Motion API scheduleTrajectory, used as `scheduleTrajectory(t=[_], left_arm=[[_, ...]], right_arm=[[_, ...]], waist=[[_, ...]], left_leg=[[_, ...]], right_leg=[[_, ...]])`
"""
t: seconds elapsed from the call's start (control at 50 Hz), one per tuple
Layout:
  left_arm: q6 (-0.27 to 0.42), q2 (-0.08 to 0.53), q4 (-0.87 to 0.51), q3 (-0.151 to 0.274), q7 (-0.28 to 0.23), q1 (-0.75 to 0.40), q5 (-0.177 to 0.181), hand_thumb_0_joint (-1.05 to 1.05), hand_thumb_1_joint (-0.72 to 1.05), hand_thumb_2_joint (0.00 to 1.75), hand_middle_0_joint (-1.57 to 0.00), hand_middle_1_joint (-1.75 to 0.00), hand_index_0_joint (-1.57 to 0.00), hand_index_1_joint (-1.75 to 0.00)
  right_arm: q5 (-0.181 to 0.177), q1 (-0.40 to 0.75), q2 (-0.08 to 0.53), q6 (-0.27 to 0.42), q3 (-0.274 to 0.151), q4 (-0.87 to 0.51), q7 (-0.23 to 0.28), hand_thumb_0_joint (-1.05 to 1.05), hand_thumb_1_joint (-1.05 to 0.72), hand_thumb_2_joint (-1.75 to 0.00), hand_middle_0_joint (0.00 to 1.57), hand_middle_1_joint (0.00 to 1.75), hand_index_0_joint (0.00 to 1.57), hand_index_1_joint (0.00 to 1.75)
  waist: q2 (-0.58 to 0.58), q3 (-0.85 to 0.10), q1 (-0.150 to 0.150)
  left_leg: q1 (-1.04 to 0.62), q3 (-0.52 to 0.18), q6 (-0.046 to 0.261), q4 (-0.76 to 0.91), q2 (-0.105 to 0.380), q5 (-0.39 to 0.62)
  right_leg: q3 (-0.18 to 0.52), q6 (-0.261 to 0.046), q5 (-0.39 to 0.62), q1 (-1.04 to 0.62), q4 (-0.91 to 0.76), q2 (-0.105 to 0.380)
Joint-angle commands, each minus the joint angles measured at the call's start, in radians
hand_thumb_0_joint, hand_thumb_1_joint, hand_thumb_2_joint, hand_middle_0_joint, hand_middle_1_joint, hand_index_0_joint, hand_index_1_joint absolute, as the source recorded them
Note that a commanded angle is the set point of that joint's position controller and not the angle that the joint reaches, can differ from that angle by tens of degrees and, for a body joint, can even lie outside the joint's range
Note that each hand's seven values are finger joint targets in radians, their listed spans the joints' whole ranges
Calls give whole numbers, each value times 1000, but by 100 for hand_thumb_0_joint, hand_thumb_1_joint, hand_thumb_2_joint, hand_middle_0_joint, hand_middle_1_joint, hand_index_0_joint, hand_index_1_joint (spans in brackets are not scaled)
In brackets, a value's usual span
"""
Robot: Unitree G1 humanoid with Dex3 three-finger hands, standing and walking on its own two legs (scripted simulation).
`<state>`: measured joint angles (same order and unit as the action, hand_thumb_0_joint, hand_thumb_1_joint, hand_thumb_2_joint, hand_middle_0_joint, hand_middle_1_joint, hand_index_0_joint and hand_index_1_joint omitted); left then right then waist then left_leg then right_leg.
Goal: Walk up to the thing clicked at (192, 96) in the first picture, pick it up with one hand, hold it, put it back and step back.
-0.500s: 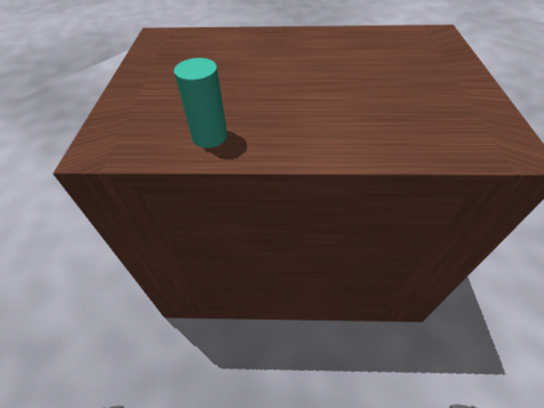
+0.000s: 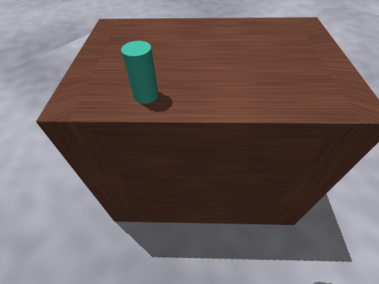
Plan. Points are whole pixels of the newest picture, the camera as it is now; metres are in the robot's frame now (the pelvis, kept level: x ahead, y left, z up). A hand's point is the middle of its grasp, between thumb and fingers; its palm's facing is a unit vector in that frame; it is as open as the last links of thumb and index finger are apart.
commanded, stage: stand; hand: left
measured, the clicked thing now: (141, 74) +0.61 +0.15 +0.09
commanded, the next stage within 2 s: walk up in 0.62 s
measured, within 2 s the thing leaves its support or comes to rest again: neither
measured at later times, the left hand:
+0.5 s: hand out of the picture +0.08 +0.25 -0.16, palm faces -0.01 -0.94 -0.33, open 7.4 cm
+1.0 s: hand out of the picture +0.12 +0.23 -0.14, palm faces +0.00 -0.92 -0.40, open 7.4 cm
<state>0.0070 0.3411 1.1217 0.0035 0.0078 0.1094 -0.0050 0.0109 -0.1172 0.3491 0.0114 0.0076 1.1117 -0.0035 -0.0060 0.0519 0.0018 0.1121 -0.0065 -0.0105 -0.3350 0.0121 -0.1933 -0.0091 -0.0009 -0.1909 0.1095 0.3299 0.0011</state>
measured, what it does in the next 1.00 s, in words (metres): steps on the spot: right foot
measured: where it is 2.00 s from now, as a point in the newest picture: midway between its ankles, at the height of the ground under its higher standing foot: outside the picture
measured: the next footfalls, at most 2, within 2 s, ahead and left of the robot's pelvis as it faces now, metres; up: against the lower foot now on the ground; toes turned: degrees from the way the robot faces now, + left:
right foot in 0.86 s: +0.18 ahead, -0.15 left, +0.00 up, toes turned -1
left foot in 1.26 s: +0.20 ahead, +0.12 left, +0.00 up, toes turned -2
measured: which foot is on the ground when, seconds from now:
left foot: down 0.00-0.88, up 0.90-1.00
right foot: down 0.00-0.70, up 0.72-0.84, down 0.86-1.00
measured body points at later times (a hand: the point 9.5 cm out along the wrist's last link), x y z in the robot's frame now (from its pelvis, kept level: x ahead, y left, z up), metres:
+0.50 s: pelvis +0.00 +0.00 +0.00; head +0.01 +0.00 +0.45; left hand +0.08 +0.30 -0.13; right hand +0.08 -0.30 -0.13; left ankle -0.01 +0.13 -0.75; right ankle -0.01 -0.12 -0.75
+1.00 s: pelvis +0.07 -0.04 -0.01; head +0.08 -0.07 +0.44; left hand +0.12 +0.28 -0.11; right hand +0.09 -0.37 -0.15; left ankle +0.03 +0.10 -0.68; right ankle +0.08 -0.14 -0.75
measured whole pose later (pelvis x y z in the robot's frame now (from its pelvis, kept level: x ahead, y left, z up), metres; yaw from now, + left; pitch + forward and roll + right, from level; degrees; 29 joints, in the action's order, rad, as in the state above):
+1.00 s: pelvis +0.07 -0.04 -0.01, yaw -1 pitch -4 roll +0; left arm 0.06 0.37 0.94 0.07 0.04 0.28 -0.02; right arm 0.02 -0.31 0.42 -0.01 -0.07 0.98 -0.03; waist -0.05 0.09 0.01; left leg 0.32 -0.08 0.03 -1.01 -0.02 -0.43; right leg -0.05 -0.04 -0.27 0.17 0.51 -0.01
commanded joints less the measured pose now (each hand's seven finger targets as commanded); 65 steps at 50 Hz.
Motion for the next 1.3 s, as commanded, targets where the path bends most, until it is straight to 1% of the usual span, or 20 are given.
scheduleTrajectory(t=[0.0,0.58,0.6,0.64,0.68,0.72,0.8,0.84,0.86,0.88,0.9,0.92,1.0,1.04,1.1,1.16,1.22,1.24,1.26,1.28], left_arm=[[27,212,-58,36,-18,-36,-1,0,90,90,-20,-30,-20,-30],[25,214,-58,37,-18,-34,-4,0,90,90,-20,-30,-20,-30],[32,268,-104,82,4,17,-14,0,90,90,-20,-30,-20,-30],[27,253,-119,89,18,8,-28,0,90,90,-20,-30,-20,-30],[28,212,-168,86,26,-50,-30,0,90,90,-20,-30,-20,-30],[36,230,-206,94,26,-58,-30,0,90,90,-20,-30,-20,-30],[58,223,-204,102,43,77,-24,0,90,90,-20,-30,-20,-30],[64,238,-136,131,30,290,-24,0,90,90,-20,-30,-20,-30],[71,335,-125,160,14,391,-37,0,90,90,-20,-30,-20,-30],[79,429,-170,171,8,349,-37,0,90,90,-20,-30,-20,-30],[76,413,-220,162,11,259,-28,0,90,90,-20,-30,-20,-30],[78,358,-246,152,11,222,-13,0,90,90,-20,-30,-20,-30],[93,283,-281,124,-1,196,-3,0,90,90,-20,-30,-20,-30],[90,270,-294,118,-11,208,-4,0,90,90,-20,-30,-20,-30],[78,260,-319,103,-23,173,-13,0,90,90,-20,-30,-20,-30],[60,263,-323,95,-29,169,-2,0,90,90,-20,-30,-20,-30],[42,255,-320,81,-36,159,18,0,90,90,-20,-30,-20,-30],[41,222,-326,73,-36,181,31,0,90,90,-20,-30,-20,-30],[31,192,-312,67,-41,239,52,0,90,90,-20,-30,-20,-30],[11,215,-276,72,-45,240,44,0,90,90,-20,-30,-20,-30]], right_arm=[[-3,39,206,21,-39,-59,15,0,-90,-90,20,30,20,30],[-4,34,211,24,-40,-58,16,0,-90,-90,20,30,20,30],[12,-35,262,34,-83,-99,0,0,-90,-90,20,30,20,30],[23,-62,277,33,-101,-106,-9,0,-90,-90,20,30,20,30],[26,-135,302,37,-123,-116,-11,0,-90,-90,20,30,20,30],[28,-165,325,53,-140,-144,-9,0,-90,-90,20,30,20,30],[28,-51,303,51,-141,-229,-19,0,-90,-90,20,30,20,30],[20,1,241,36,-121,-271,-26,0,-90,-90,20,30,20,30],[8,-20,164,31,-96,-298,-29,0,-90,-90,20,30,20,30],[6,-66,174,21,-94,-304,-22,0,-90,-90,20,30,20,30],[10,-88,255,15,-116,-273,-13,0,-90,-90,20,30,20,30],[-1,-134,268,20,-115,-250,-16,0,-90,-90,20,30,20,30],[-1,-210,227,15,-110,-232,-33,0,-90,-90,20,30,20,30],[3,-199,208,2,-108,-247,-31,0,-90,-90,20,30,20,30],[5,-170,170,-3,-96,-263,-25,0,-90,-90,20,30,20,30],[7,-123,175,0,-97,-263,-19,0,-90,-90,20,30,20,30],[13,-168,215,13,-110,-253,-4,0,-90,-90,20,30,20,30],[21,-185,282,18,-126,-256,5,0,-90,-90,20,30,20,30],[12,-158,299,26,-118,-285,9,0,-90,-90,20,30,20,30],[-7,-122,287,26,-112,-285,11,0,-90,-90,20,30,20,30]], waist=[[-1,-77,1],[2,-85,1],[27,-163,-2],[-31,0,-17],[-106,131,-60],[-101,129,-74],[-172,26,12],[-46,-51,120],[261,-66,158],[292,-20,117],[129,37,76],[66,64,50],[90,62,10],[103,75,11],[135,36,6],[144,-5,28],[43,-42,-21],[-101,-90,-25],[-169,-165,-6],[-183,-183,-5]], left_leg=[[-11,-90,35,41,114,168],[-33,-97,36,48,120,201],[-58,-73,96,-20,58,-222],[19,-181,135,25,108,-496],[-63,-338,209,145,229,-519],[-122,-450,302,168,346,-319],[-28,-216,223,46,251,-54],[195,-54,131,-227,124,-16],[406,48,77,-545,-19,-215],[521,-43,46,-712,-106,-398],[498,-140,49,-771,-33,-351],[501,-158,48,-788,-5,-278],[412,-145,23,-691,17,-147],[393,-117,3,-606,-1,-132],[257,-55,7,-414,16,-40],[156,11,29,-330,13,26],[-7,-3,82,-154,15,285],[-66,-171,138,-152,150,521],[-71,-389,269,-114,316,605],[10,-437,336,-100,357,524]], right_leg=[[96,-27,178,-19,-45,128],[88,-24,184,-29,-46,131],[66,-59,-221,-49,32,59],[98,-80,-451,178,103,60],[7,-57,-313,411,275,-2],[62,-39,-332,513,456,54],[36,-36,-199,232,255,74],[-24,-15,12,-160,91,5],[233,-40,-212,-288,-66,129],[655,-127,-415,-200,-214,383],[664,-206,-388,-104,-175,427],[523,-213,-235,-107,-139,372],[204,-176,234,-42,-84,252],[115,-174,470,-28,-34,235],[22,-169,619,36,40,212],[25,-159,543,82,124,203],[19,-93,449,149,331,146],[6,-50,307,202,473,57],[15,-13,-122,209,623,-38],[80,-22,-463,146,681,-24]])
